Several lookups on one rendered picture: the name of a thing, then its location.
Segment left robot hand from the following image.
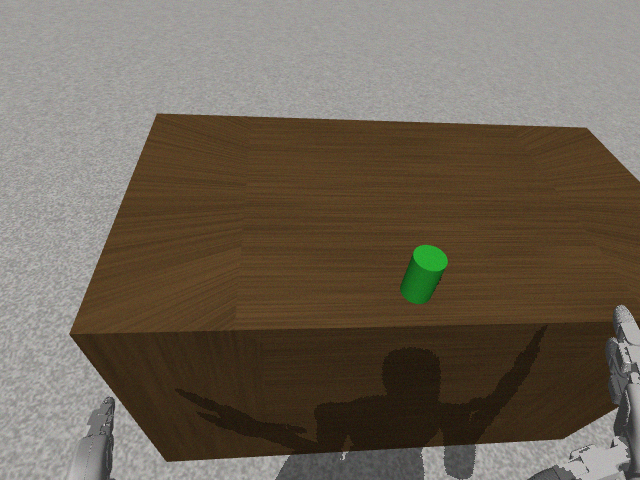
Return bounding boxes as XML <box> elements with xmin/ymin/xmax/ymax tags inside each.
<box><xmin>66</xmin><ymin>397</ymin><xmax>116</xmax><ymax>480</ymax></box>

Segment right robot hand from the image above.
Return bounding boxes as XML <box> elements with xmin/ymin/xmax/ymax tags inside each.
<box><xmin>528</xmin><ymin>305</ymin><xmax>640</xmax><ymax>480</ymax></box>

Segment can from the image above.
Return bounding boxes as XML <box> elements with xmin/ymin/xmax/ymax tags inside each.
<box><xmin>400</xmin><ymin>245</ymin><xmax>448</xmax><ymax>304</ymax></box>

